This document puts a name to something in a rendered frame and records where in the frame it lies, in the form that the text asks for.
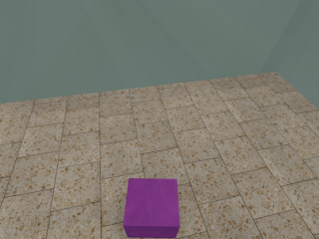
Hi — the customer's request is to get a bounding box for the carton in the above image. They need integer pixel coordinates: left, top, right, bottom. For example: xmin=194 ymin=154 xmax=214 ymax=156
xmin=123 ymin=178 xmax=180 ymax=238

